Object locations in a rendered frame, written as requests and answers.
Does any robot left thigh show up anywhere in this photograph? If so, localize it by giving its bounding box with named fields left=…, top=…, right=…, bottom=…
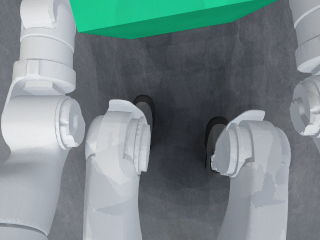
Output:
left=83, top=111, right=151, bottom=240

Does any right robot forearm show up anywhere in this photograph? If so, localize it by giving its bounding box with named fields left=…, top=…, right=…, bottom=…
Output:
left=289, top=0, right=320, bottom=76

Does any robot thigh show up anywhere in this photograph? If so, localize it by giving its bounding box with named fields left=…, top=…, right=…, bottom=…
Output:
left=83, top=111, right=151, bottom=240
left=216, top=120, right=289, bottom=240

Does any carton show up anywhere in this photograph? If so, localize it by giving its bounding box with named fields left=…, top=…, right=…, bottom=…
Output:
left=69, top=0, right=277, bottom=40

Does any robot right upper arm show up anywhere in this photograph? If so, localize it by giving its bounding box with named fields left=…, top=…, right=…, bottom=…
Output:
left=289, top=74, right=320, bottom=153

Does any robot right thigh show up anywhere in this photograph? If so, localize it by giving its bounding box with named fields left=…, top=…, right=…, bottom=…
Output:
left=216, top=120, right=289, bottom=240

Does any robot left upper arm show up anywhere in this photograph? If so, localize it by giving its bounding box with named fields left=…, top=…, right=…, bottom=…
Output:
left=0, top=95, right=85, bottom=240

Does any left robot forearm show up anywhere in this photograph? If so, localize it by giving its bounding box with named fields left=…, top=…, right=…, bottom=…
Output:
left=1, top=0, right=76, bottom=145

